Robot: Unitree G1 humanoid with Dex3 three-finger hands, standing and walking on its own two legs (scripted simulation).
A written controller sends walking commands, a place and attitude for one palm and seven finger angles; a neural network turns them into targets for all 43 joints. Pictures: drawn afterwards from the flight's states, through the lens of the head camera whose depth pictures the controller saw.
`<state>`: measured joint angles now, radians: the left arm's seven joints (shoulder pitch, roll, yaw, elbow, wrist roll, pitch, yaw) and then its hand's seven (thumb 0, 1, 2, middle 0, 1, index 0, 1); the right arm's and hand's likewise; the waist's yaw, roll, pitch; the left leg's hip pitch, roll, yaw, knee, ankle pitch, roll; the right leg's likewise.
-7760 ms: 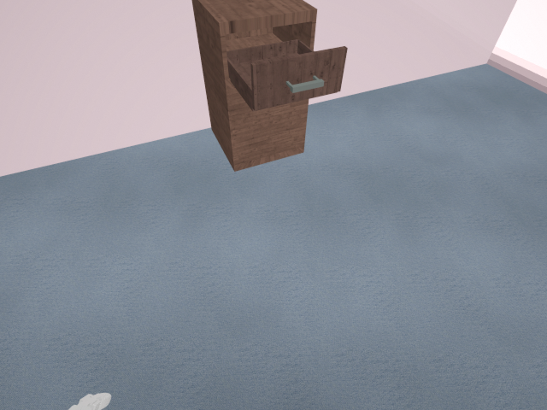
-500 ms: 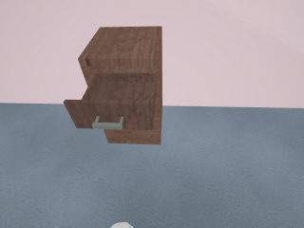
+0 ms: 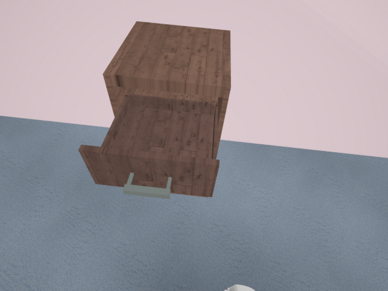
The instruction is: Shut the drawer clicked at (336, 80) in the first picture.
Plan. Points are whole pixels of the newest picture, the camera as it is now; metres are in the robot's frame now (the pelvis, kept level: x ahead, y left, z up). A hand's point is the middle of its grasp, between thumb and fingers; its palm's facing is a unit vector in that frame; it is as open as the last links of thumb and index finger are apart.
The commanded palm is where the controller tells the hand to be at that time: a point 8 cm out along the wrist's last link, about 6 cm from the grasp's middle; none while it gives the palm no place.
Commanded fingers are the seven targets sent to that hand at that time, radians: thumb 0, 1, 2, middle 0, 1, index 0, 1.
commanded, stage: take the last steps up to it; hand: left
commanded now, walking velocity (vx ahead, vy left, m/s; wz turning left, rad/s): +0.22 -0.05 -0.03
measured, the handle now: (148, 185) +0.41 +0.16 -0.13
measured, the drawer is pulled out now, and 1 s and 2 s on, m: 0.30 0.30 0.30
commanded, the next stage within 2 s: come to a stop and stand still in 0.20 s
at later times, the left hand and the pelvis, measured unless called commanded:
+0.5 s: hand (146, 265) +0.20 +0.13 -0.16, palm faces +0.01 -0.96 -0.26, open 7.1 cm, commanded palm none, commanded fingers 0.00 0.90 0.90 -0.20 -0.30 -0.20 -0.30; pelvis +0.12 -0.05 +0.00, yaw +0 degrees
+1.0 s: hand out of the picture +0.07 +0.22 -0.18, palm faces +0.05 -0.96 -0.27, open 7.3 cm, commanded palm none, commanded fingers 0.00 0.90 0.90 -0.20 -0.30 -0.20 -0.30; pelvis +0.06 +0.03 -0.01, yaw -2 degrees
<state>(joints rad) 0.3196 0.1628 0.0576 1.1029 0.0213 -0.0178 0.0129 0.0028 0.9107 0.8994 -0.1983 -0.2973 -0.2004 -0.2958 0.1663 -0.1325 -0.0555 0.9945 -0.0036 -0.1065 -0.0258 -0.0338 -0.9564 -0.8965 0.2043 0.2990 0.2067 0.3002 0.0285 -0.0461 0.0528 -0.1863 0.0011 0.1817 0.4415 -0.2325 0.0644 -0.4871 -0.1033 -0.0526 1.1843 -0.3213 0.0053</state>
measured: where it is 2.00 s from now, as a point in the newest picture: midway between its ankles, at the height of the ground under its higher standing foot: outside the picture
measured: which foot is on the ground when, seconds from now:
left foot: down 0.00-0.32, up 0.34-0.78, down 0.80-1.00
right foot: up 0.00-0.30, down 0.32-0.86, up 0.88-1.00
